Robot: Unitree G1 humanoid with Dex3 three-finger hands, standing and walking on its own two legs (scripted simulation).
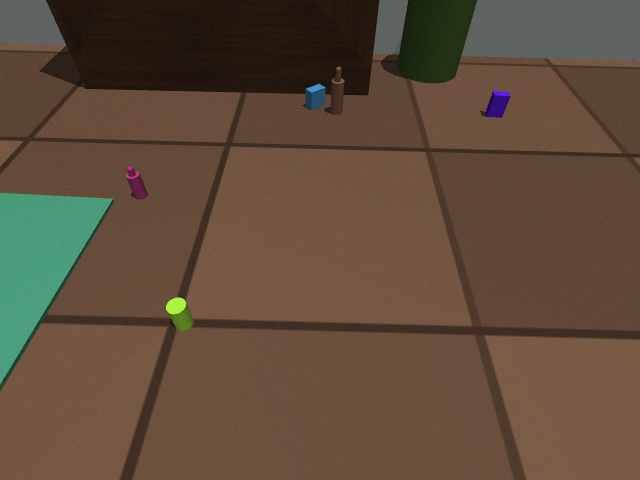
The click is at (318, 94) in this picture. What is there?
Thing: carton on end
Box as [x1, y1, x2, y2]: [305, 84, 324, 109]
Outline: 320,84 305,89 306,106 310,109 313,109 324,104 324,87
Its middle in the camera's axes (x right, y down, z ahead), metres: -0.03 -0.86 +2.38
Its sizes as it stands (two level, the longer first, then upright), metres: 0.106 0.060 0.115
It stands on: the floor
